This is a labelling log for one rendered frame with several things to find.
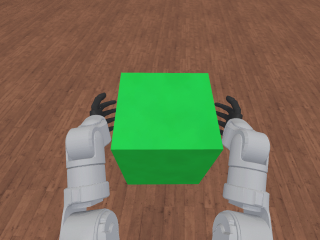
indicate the robot left upper arm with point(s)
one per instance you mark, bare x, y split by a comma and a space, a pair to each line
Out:
97, 224

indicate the left robot forearm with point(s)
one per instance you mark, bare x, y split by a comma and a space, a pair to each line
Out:
85, 163

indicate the robot right upper arm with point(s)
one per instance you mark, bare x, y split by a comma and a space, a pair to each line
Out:
233, 225

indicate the right robot forearm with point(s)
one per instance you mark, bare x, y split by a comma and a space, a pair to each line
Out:
248, 167

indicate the left robot hand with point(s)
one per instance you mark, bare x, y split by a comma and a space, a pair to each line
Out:
97, 108

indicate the carton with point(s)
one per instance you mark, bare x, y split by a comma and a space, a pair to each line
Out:
166, 129

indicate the right robot hand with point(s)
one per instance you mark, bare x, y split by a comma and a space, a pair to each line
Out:
234, 112

